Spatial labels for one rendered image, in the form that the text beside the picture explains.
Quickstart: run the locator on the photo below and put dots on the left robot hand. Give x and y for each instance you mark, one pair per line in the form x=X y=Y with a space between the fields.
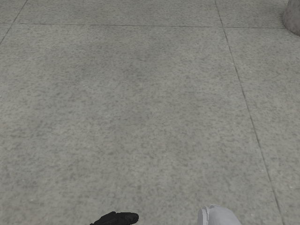
x=113 y=218

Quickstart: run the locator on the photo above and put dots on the robot right thigh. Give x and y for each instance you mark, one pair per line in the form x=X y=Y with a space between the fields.
x=217 y=215

